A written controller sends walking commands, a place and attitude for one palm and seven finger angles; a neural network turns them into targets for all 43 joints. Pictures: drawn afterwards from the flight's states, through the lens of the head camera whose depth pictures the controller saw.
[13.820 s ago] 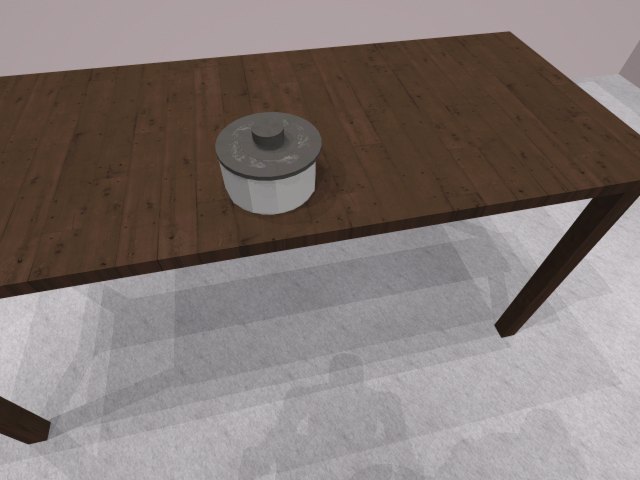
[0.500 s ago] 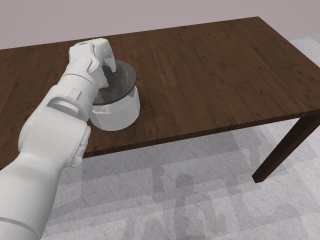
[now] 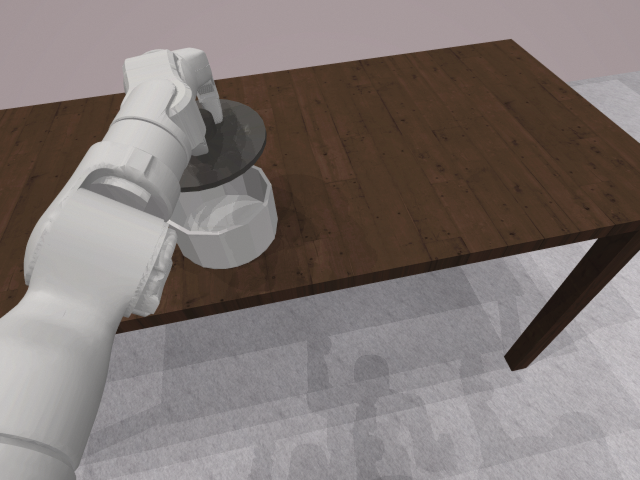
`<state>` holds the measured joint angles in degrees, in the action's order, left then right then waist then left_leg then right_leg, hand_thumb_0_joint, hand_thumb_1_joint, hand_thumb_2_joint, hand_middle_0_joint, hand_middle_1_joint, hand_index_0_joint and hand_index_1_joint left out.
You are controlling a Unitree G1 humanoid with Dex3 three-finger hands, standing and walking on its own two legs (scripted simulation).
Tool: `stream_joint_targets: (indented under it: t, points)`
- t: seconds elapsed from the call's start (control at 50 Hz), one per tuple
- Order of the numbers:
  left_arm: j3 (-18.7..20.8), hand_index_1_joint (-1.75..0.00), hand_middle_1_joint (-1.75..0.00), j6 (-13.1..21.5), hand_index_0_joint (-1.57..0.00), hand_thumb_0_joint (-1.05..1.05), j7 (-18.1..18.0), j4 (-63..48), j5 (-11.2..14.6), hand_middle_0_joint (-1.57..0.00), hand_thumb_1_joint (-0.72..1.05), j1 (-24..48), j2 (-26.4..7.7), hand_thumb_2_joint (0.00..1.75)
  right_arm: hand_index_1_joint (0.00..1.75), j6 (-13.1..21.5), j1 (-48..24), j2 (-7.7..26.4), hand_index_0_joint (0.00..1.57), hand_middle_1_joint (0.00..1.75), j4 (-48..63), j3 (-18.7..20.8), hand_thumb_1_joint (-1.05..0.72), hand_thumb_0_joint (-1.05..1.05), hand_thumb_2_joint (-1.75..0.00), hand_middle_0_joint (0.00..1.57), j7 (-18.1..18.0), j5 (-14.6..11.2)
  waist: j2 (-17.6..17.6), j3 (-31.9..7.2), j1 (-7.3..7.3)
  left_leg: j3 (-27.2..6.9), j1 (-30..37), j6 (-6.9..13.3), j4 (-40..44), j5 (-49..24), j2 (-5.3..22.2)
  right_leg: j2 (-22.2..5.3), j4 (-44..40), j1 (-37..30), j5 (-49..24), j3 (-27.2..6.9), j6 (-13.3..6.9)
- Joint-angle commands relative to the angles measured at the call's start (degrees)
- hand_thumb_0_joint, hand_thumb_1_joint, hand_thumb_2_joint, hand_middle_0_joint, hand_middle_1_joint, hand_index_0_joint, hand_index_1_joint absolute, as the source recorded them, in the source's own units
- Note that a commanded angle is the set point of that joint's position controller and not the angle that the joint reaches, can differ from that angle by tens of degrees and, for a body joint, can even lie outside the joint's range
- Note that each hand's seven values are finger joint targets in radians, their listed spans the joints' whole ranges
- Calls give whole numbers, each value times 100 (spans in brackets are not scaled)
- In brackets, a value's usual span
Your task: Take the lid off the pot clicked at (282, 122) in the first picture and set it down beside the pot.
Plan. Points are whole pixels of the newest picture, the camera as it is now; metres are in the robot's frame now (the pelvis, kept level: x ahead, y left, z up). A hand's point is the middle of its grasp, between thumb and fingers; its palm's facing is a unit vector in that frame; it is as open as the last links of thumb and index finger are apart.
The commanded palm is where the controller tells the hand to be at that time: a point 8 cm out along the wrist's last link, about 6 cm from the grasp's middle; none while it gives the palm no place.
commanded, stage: lift the lid straight up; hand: left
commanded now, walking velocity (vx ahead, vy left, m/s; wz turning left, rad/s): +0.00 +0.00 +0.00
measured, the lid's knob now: (194, 127) +0.52 +0.11 +0.19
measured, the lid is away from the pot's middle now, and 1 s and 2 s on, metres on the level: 0.00 0.02 0.14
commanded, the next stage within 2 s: move the lid sideways beside the pot in 0.70 s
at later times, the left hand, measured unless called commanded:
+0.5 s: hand (158, 97) +0.48 +0.13 +0.26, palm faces -0.30 -0.15 -0.94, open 8.2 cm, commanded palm +0.49 +0.13 +0.33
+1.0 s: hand (158, 87) +0.49 +0.13 +0.26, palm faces -0.25 -0.13 -0.96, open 8.2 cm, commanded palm +0.48 +0.15 +0.33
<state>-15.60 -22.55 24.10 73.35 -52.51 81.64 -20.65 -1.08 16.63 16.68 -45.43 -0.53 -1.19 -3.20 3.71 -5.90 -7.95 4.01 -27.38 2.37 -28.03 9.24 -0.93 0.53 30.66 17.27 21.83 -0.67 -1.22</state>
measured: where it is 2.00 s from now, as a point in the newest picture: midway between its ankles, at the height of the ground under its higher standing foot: outside the picture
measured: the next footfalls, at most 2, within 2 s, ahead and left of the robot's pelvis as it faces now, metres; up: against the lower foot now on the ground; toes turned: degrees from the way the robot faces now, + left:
none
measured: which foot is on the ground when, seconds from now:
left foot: down 0.00-1.00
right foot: down 0.00-1.00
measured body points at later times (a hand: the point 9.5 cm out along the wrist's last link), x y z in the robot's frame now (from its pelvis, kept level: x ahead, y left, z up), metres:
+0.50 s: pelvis -0.01 +0.01 +0.00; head +0.02 -0.02 +0.45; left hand +0.49 +0.13 +0.31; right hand +0.06 -0.26 -0.13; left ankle +0.05 +0.10 -0.73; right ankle -0.08 -0.11 -0.73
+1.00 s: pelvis -0.01 +0.01 +0.00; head +0.01 -0.01 +0.45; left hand +0.50 +0.13 +0.32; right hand +0.03 -0.25 -0.14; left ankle +0.05 +0.10 -0.73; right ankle -0.08 -0.11 -0.73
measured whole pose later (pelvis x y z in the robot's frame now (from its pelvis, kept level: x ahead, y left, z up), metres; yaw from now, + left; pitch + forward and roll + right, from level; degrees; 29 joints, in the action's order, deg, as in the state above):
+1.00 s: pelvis -0.01 +0.01 +0.00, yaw -1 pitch +8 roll +0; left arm -12.6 -21.9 25.8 73.1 -56.6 86.6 -23.5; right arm 0.1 17.8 16.2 -44.2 -1.1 -0.9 -2.9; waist 3.9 -6.0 -8.0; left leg 4.6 -27.3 3.2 -26.9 8.0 -1.1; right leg 0.3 29.7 17.5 20.4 -1.4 -0.4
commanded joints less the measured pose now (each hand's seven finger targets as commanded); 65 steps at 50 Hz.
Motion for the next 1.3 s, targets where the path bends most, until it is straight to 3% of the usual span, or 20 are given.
stream_joint_targets:
  t: [0.0,0.08,0.2,0.28,0.3,0.4,0.48,0.6,0.66,0.78,0.82,0.86,0.9,0.96,1.04,1.08,1.16,1.22,1.24,1.28]
  points:
    - [128,-109,-110,35,-77,0,-166,-1512,-163,-78,63,4079,-1479,92,30,193,1,793,20,30,575,262,-90,0,-90,20,-69,12,-621,-2505,-14,-350,2780,373,-283,-1794,-275,235,-444,552,-3263,-19,21]
    - [157,-109,-110,163,-77,0,-73,-1972,-187,-78,63,4176,-1525,92,30,273,-42,728,20,30,665,273,-90,0,-90,20,-42,31,-446,-2850,68,-383,3127,380,-398,-2381,-262,228,-392,474,-3515,-55,19]
    - [24,-109,-110,-82,-77,0,-11,-1360,-233,-78,63,4063,-1328,92,30,173,-103,753,20,30,595,241,-90,0,-90,20,-27,-8,-632,-2175,-2,-378,2781,370,-242,-1703,-283,238,-514,732,-3016,15,-8]
    - [81,-109,-110,1,-77,0,79,-1780,-233,-78,63,4485,-1533,92,30,239,-137,767,20,30,660,240,-90,0,-90,20,-23,0,-541,-2660,15,-405,3011,370,-273,-1904,-276,220,-462,550,-3214,-37,-3]
    - [-21,-109,-110,-6,-77,0,106,-1690,-246,-78,63,4453,-1328,92,30,255,-154,724,20,30,666,239,-90,0,-90,20,-24,-6,-451,-2608,10,-433,3056,363,-295,-1944,-277,241,-446,675,-3101,0,-11]
    - [115,-109,-110,-53,-77,0,165,-1583,-298,-78,63,4484,-1532,92,30,257,-102,753,20,30,641,249,-90,0,-90,20,0,9,-576,-2553,42,-429,2949,360,-265,-1900,-272,235,-466,613,-3083,5,-19]
    - [-106,-109,-110,-96,-77,0,199,-1480,-316,-78,63,4663,-1189,92,30,283,-101,755,20,30,617,246,-90,0,-90,20,34,-5,-342,-2387,-13,-490,3091,338,-236,-1865,-236,269,-528,936,-2712,42,-38]
    - [-171,-109,-110,-158,-77,0,211,-1217,-311,-78,63,4672,-977,92,30,282,-24,764,20,30,548,245,-90,0,-90,20,27,14,-529,-2275,-55,-560,3017,337,-136,-1495,-201,278,-564,1083,-2282,102,-62]
    - [58,-109,-110,-101,-77,0,198,-1349,-276,-78,63,4824,-1295,92,30,357,-4,791,20,30,555,239,-90,0,-90,20,15,46,-602,-2546,30,-516,2988,340,-119,-1575,-240,265,-576,860,-2409,55,-92]
    - [28,-109,-110,-98,-77,0,39,-1228,-446,-78,63,4911,-1240,92,30,435,73,748,20,30,562,236,-90,0,-90,20,17,49,-394,-2524,27,-585,3047,309,-100,-1491,-183,307,-564,1014,-2119,71,-90]
    - [394,-109,-110,94,-77,0,-163,-1279,-627,-78,63,4375,-1836,92,30,394,170,786,20,30,605,221,-90,0,-90,20,-54,67,-698,-2410,74,-535,2703,308,-69,-1428,-143,296,-588,789,-2092,60,-86]
    - [534,-109,-110,112,-77,0,-196,-1241,-614,-78,63,4367,-2041,92,30,362,119,798,20,30,641,203,-90,0,-90,20,-77,45,-833,-2457,137,-384,2509,327,-31,-1459,-207,258,-625,513,-2367,16,-96]
    - [383,-109,-110,32,-77,0,-231,-1150,-684,-78,63,4246,-1895,92,30,308,76,775,20,30,664,213,-90,0,-90,20,-52,24,-608,-2297,136,-407,2548,307,-48,-1497,-167,264,-580,666,-2346,40,-89]
    - [397,-109,-110,124,-77,0,-141,-1657,-605,-78,63,4385,-1915,92,30,329,-6,761,20,30,798,225,-90,0,-90,20,-21,30,-551,-2753,218,-391,2842,322,-118,-1949,-197,261,-577,430,-2594,25,-96]
    - [400,-109,-110,73,-77,0,37,-1452,-615,-78,63,4056,-2108,92,30,240,-13,792,20,30,790,252,-90,0,-90,20,-47,-5,-756,-2319,145,-366,2589,355,-134,-1526,-217,257,-621,500,-2545,13,-25]
    - [344,-109,-110,174,-77,0,114,-1765,-575,-78,63,4143,-2156,92,30,251,-40,802,20,30,821,254,-90,0,-90,20,-44,-15,-669,-2433,140,-335,2689,369,-175,-1638,-226,238,-617,429,-2776,-30,-15]
    - [14,-109,-110,322,-77,0,251,-2172,-437,-78,63,4060,-1681,92,30,227,-108,773,20,30,846,277,-90,0,-90,20,-21,-57,-303,-2332,108,-411,3055,355,-241,-1991,-203,273,-645,750,-2579,65,-71]
    - [148,-109,-110,321,-77,0,300,-1963,-420,-78,63,3873,-1957,92,30,140,-79,809,20,30,801,283,-90,0,-90,20,-47,-57,-437,-2124,42,-455,2911,369,-226,-1562,-224,290,-670,789,-2402,75,-46]
    - [294,-109,-110,375,-77,0,301,-2212,-396,-78,63,4016,-2210,92,30,140,-131,821,20,30,826,276,-90,0,-90,20,-43,-62,-376,-2326,86,-448,2939,362,-231,-1589,-225,273,-622,643,-2519,51,-50]
    - [100,-109,-110,483,-77,0,296,-2719,-397,-78,63,4343,-2046,92,30,195,-166,784,20,30,888,280,-90,0,-90,20,-10,-81,-14,-2723,70,-487,3353,352,-314,-2067,-196,265,-574,715,-2652,23,-44]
